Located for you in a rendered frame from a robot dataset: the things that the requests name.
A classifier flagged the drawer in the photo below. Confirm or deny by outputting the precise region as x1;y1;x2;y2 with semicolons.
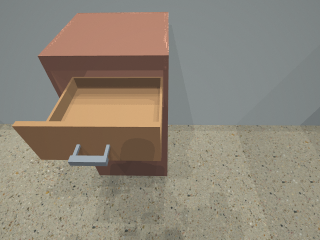
12;76;163;161

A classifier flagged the cabinet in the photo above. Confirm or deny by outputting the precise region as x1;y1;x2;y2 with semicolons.
38;12;169;176

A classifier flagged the handle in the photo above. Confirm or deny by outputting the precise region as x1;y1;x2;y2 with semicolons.
68;144;111;166

